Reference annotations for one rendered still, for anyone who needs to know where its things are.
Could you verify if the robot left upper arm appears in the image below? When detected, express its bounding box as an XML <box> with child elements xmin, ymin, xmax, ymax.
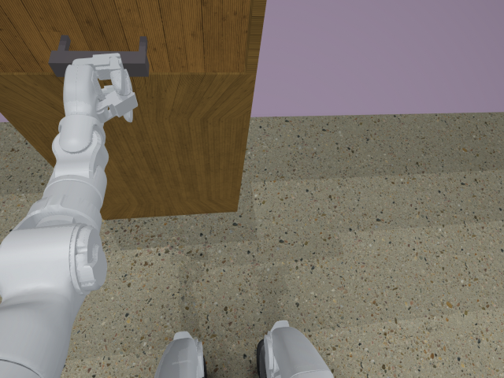
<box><xmin>0</xmin><ymin>223</ymin><xmax>107</xmax><ymax>378</ymax></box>

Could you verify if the cabinet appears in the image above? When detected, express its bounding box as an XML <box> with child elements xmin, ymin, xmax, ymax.
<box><xmin>0</xmin><ymin>0</ymin><xmax>267</xmax><ymax>220</ymax></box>

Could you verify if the right robot thigh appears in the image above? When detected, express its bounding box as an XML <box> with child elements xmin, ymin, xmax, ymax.
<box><xmin>264</xmin><ymin>327</ymin><xmax>334</xmax><ymax>378</ymax></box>

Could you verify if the robot left hand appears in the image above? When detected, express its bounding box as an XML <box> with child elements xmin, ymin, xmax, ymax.
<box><xmin>63</xmin><ymin>53</ymin><xmax>138</xmax><ymax>127</ymax></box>

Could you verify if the robot left forearm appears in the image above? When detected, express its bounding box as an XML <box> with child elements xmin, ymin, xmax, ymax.
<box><xmin>0</xmin><ymin>114</ymin><xmax>109</xmax><ymax>297</ymax></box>

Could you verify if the handle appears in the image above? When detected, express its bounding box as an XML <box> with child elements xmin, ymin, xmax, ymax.
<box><xmin>48</xmin><ymin>35</ymin><xmax>150</xmax><ymax>77</ymax></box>

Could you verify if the drawer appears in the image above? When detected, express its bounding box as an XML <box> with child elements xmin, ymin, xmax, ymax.
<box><xmin>0</xmin><ymin>0</ymin><xmax>250</xmax><ymax>72</ymax></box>

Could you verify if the robot right shin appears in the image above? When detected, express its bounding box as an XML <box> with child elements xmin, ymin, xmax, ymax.
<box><xmin>265</xmin><ymin>321</ymin><xmax>289</xmax><ymax>378</ymax></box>

